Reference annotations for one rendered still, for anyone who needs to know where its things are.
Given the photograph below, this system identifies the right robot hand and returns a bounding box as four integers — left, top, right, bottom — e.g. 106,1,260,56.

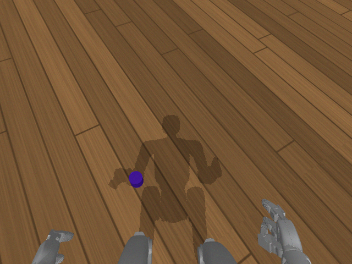
257,199,303,258

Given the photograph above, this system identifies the left robot hand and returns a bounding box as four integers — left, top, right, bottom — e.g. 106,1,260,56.
32,229,74,264

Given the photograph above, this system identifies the right robot arm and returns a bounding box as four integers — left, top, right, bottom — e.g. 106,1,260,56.
281,250,311,264

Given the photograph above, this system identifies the tin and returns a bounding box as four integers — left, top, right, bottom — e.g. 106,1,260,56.
129,171,144,188

